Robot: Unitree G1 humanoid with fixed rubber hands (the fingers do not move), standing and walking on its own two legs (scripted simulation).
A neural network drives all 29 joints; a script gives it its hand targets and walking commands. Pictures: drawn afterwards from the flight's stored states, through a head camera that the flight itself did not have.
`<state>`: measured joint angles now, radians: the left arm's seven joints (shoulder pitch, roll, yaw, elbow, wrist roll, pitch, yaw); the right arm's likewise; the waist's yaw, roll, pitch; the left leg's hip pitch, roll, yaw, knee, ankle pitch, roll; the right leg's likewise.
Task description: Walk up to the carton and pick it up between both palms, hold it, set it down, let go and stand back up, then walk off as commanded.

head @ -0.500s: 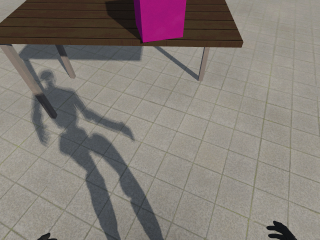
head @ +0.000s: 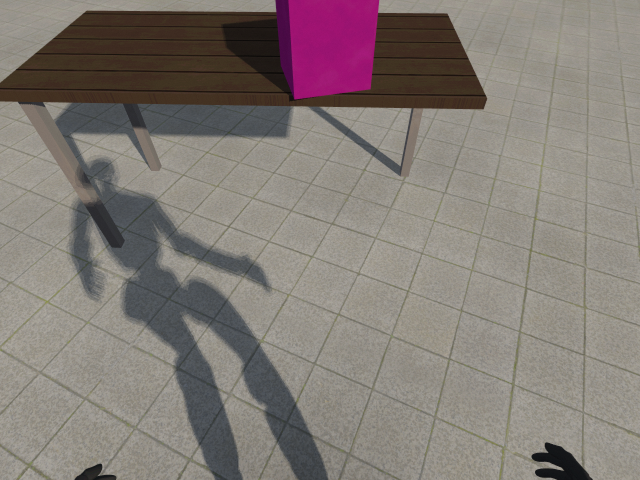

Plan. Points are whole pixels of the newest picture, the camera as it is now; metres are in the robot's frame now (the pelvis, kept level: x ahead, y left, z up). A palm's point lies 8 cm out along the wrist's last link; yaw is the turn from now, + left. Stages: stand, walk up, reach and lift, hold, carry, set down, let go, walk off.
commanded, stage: stand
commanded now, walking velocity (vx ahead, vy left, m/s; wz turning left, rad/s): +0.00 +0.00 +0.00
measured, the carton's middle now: (323, 29) +1.13 +0.01 +0.07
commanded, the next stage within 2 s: none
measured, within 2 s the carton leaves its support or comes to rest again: neither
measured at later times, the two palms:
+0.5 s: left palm out of the picture +0.08 +0.32 -0.08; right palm out of the picture +0.11 -0.30 -0.09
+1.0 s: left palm out of the picture +0.08 +0.31 -0.08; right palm out of the picture +0.11 -0.31 -0.09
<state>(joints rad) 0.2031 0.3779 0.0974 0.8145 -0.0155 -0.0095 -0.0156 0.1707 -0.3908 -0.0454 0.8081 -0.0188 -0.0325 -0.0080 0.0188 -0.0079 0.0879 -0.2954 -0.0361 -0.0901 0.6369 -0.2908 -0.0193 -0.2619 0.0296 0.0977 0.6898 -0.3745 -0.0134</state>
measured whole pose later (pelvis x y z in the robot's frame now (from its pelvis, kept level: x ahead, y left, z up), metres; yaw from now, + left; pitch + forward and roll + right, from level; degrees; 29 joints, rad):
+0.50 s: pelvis -0.01 +0.00 +0.00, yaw +0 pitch -3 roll +1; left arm 0.20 0.38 0.10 0.82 -0.02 -0.01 -0.02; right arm 0.17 -0.39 -0.04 0.83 -0.02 -0.03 -0.01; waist 0.02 0.00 0.09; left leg -0.28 -0.04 -0.09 0.59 -0.25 -0.02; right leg -0.26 0.02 0.10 0.67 -0.35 -0.01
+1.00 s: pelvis -0.01 +0.00 +0.00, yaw +0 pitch -3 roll +2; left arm 0.20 0.38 0.10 0.82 -0.02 -0.01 -0.02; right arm 0.17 -0.39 -0.04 0.83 -0.02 -0.03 0.00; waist 0.02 -0.01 0.09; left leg -0.28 -0.04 -0.09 0.57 -0.24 -0.02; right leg -0.26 0.02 0.10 0.66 -0.34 -0.01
